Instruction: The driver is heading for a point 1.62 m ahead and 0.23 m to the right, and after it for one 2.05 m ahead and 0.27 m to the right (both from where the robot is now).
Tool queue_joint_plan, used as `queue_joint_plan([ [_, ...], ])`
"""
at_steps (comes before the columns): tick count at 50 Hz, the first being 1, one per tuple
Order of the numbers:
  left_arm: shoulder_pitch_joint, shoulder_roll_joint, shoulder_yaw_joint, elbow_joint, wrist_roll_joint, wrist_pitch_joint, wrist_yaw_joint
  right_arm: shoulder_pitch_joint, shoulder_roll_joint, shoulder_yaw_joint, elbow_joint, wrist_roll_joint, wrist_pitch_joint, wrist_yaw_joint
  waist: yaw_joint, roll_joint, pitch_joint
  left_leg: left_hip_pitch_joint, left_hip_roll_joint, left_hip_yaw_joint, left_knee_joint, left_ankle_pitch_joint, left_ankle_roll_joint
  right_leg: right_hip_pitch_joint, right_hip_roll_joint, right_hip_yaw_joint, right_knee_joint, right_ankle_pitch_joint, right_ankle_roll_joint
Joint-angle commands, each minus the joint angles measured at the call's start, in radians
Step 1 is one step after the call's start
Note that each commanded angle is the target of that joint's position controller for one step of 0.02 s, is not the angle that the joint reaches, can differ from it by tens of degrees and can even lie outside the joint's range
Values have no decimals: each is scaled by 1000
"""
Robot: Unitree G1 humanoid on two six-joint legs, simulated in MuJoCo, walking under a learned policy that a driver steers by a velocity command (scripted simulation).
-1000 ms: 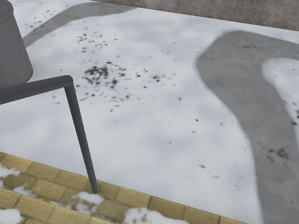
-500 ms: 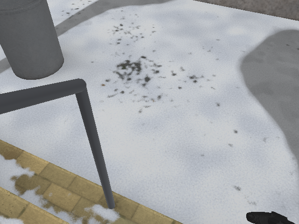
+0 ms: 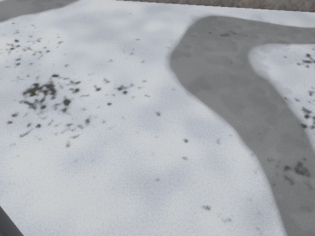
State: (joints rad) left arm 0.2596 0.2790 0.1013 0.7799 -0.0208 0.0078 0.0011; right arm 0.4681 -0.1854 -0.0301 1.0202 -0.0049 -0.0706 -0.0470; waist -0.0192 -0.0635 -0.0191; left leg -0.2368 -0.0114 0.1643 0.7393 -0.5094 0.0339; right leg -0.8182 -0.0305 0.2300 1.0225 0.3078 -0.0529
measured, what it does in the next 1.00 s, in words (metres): goes down, turning right: right foot 0.18 m lower, then left foot 0.18 m lower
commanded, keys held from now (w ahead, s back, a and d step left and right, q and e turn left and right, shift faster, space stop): w+e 0.30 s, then w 0.70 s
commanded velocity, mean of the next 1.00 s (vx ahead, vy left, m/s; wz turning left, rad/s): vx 0.50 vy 0.00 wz -0.30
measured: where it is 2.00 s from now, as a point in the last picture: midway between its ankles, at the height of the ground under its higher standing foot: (185, 159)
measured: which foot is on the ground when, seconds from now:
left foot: down 0.00-0.24, up 0.26-0.80, down 0.82-1.00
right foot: up 0.00-0.22, down 0.24-0.82, up 0.84-1.00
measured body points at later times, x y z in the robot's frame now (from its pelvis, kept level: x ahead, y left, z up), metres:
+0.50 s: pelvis +0.26 -0.09 -0.17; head +0.27 -0.10 +0.28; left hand +0.36 +0.13 -0.30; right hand +0.31 -0.37 -0.28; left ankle +0.41 +0.07 -0.79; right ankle +0.22 -0.16 -0.88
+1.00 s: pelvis +0.60 -0.06 -0.34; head +0.63 -0.04 +0.11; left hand +0.74 +0.15 -0.48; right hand +0.54 -0.30 -0.47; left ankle +0.61 +0.02 -1.06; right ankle +0.53 -0.20 -0.89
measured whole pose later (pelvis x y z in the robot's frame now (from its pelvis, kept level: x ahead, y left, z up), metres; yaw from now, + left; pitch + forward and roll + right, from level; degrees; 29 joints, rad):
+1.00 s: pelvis +0.60 -0.06 -0.34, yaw -17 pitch +3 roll -1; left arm 0.29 0.20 0.03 0.82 -0.03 -0.06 0.04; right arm 0.38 -0.18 -0.04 0.93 -0.01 -0.06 0.03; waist 0.01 -0.03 -0.03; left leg -0.34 -0.05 0.01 0.61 -0.33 0.06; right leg -0.80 -0.04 0.05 1.63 -0.34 -0.02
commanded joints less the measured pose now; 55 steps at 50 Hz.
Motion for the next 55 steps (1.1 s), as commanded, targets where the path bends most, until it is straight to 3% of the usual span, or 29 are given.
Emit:
queue_joint_plan([
  [1, -58, 2, -10, -82, 7, -9, -29, -41, -84, -5, -79, -10, -26, -6, 9, 104, 89, -117, 232, -145, -127, 200, 81, 44, -7, -30, -182, 265, -9],
  [3, -167, -7, -20, -121, 16, -19, -45, -13, -88, -8, -85, 1, -23, -13, -50, 69, 114, -127, 243, -121, -44, 133, 66, 90, 1, -76, -287, 341, -3],
  [8, -251, -28, -36, -177, -18, -5, -85, 19, -184, -46, -97, 19, 28, -17, -117, 96, 201, -25, 327, -186, 111, 243, 70, 121, -28, -159, -468, 26, 3],
  [10, -106, 2, -20, -103, -26, -8, -73, -34, -197, -55, -71, 19, 39, -5, -43, 140, 146, -32, 360, -178, 330, 342, 51, 307, -83, -171, -557, -65, -41],
  [12, 245, 126, 37, 26, 9, -16, -51, -83, -197, -51, -68, 16, 10, 9, 149, 33, -44, -177, 226, -28, 876, 547, -3, 864, 38, -302, -649, 132, -107],
  [13, 312, 207, 32, 67, 29, -25, -53, 30, -98, -40, -75, -14, -12, 12, 106, -334, -98, -676, 74, -11, 1451, -442, -73, 1263, -93, -152, -285, 629, -213],
  [14, 318, 185, 21, 34, 3, -23, -56, 89, -128, -30, -115, 11, -45, 27, 115, -328, -327, -803, 95, -190, 1514, -440, -99, 1389, -179, 78, -219, 434, -333],
  [15, 324, 168, 21, 16, -23, -7, -49, -38, -161, -40, -180, 19, -51, 18, 166, -197, -381, -854, 95, -209, 1460, -397, -116, 1334, -241, 209, -371, 179, -379],
  [16, 330, 224, 35, 56, -12, 3, -28, -182, -96, -18, -264, 57, -53, 0, 170, -81, -324, -959, 80, -206, 1406, -269, -101, 1234, -326, 406, -578, -306, -392],
  [17, 190, 152, 8, 29, 6, -5, -27, -227, -117, -18, -263, 58, -24, -28, 104, 124, -182, -926, 121, -218, 1235, -107, -73, 993, -318, 447, -663, -576, -322],
  [18, 65, 132, -7, -3, 27, -30, -32, -193, -108, -21, -264, 47, -3, -43, 18, 99, -110, -844, 145, -271, 1149, -58, -56, 769, -362, 534, -640, -581, -338],
  [19, -42, 26, -42, -27, 31, -65, -48, -137, -133, -40, -220, 39, 17, -39, -58, 177, -16, -780, 178, -323, 916, 176, -41, 555, -304, 427, -590, -574, -278],
  [20, -108, 17, -48, -54, 19, -77, -39, -137, -145, -53, -216, 19, 22, -36, -83, 127, 51, -631, 163, -296, 659, 318, -64, 349, -196, 240, -617, -461, -238],
  [22, -53, 59, -30, -18, 18, -73, 2, -129, -91, -52, -217, -41, 12, -14, -76, 16, -11, -520, 162, -276, 493, 432, -105, 347, -130, 176, -601, -229, -259],
  [24, 18, 95, -17, 7, 32, -76, 14, -85, -107, -55, -208, -11, 8, 19, -71, 5, -86, -469, 144, -276, 491, 600, -98, 414, -141, 156, -542, -125, -268],
  [25, 95, 68, -21, 36, 12, -92, 25, -188, -161, -74, -252, 14, 0, 33, -25, 30, -49, -661, 164, -357, 364, 736, -82, 564, -140, 174, -485, -285, -253],
  [29, 164, 24, -43, 50, -3, -96, 52, -429, -94, -50, -343, -34, -14, 81, 57, 38, 47, -485, 88, -277, -34, 1098, -35, 383, -49, 81, -448, -710, -205],
  [36, 219, 49, -35, 42, -11, -56, 64, -505, -95, -30, -407, 8, -41, 125, 145, -37, 106, -522, 92, -303, -313, 915, -21, 615, -41, 172, -165, -687, -180],
  [39, 221, 77, -25, 58, -10, -44, 69, -388, -115, -44, -367, 18, -40, 120, 88, -34, 82, -261, 128, -253, -419, 876, 28, 588, -52, 145, -10, -472, -133],
  [41, 170, 9, -43, 72, 3, -75, 20, 33, -196, -83, -208, 7, -19, 99, -105, 36, -65, 285, 116, -172, -332, 919, 67, 333, 55, 16, 420, -456, -71],
  [42, 267, -102, -65, 102, -3, -109, -14, 234, -226, -83, -136, -20, -11, 101, -128, 292, -188, 713, 243, -284, -18, 1242, 156, -58, 204, 2, 946, -1217, -3],
  [43, 327, -60, -74, 73, -28, -121, -10, 246, -256, -87, -108, -4, -5, 99, -94, 413, -255, 766, 318, -431, 32, 1250, 190, -269, 152, -17, 1165, -1205, 44],
  [44, 304, 2, -60, 42, -25, -129, 8, 188, -241, -84, -131, 18, 7, 97, -92, 413, -309, 743, 357, -535, -62, 1072, 219, -338, 105, -31, 1170, -1106, 60],
  [45, 156, 23, -68, -27, -36, -128, 22, 127, -259, -94, -148, 26, 16, 92, -94, 296, -281, 693, 400, -705, -255, 474, 277, -448, 35, -126, 967, -936, 43],
  [46, 43, 48, -57, -53, -34, -111, 45, -15, -194, -68, -197, 5, 16, 81, -58, 110, -169, 452, 413, -782, -392, 309, 277, -386, -12, -169, 906, -783, 39],
  [47, -13, 20, -60, -62, -35, -101, 54, -87, -180, -56, -195, -13, -3, 69, -15, 138, -102, 269, 462, -856, -379, 413, 289, -332, -46, -114, 857, -686, 31],
  [49, -54, 5, -52, -78, 3, -75, 41, -169, -126, -23, -182, -11, -23, 67, 69, 104, 74, -94, 293, -547, -416, 535, 186, -160, -90, -108, 426, -535, 27],
  [52, -121, -51, -54, -117, 36, -92, 26, -102, -124, -19, -144, 0, -21, 27, 40, 217, 24, -139, 167, -347, -476, 791, 151, 106, -61, -179, -23, -260, 74],
  [55, -238, -76, -57, -144, 18, -91, -6, -15, -158, -33, -113, 35, -16, 9, -7, 154, 7, 16, 173, -313, -480, 883, 103, 179, 1, -223, -315, -145, 70],
])
Keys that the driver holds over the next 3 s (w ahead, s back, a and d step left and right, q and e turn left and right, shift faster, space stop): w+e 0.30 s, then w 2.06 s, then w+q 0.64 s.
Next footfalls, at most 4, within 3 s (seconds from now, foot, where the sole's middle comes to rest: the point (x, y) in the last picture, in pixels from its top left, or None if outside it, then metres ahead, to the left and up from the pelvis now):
0.24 right None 0.26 -0.17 -0.92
0.82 left None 0.65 0.01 -1.10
1.30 right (197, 193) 0.92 -0.24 -1.10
1.80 left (168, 149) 1.24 -0.08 -1.10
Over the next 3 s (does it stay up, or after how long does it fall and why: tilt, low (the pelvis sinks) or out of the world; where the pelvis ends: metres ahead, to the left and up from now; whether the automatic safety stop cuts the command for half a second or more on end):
stays up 1.65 -0.26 -0.34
